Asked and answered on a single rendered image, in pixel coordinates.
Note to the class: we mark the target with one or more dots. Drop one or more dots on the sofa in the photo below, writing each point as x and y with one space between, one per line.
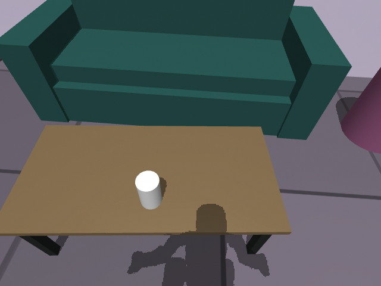
261 63

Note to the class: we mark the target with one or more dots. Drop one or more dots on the can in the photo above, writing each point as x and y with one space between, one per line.
149 190

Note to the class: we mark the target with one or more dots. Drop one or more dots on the coffee table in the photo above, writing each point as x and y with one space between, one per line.
80 180

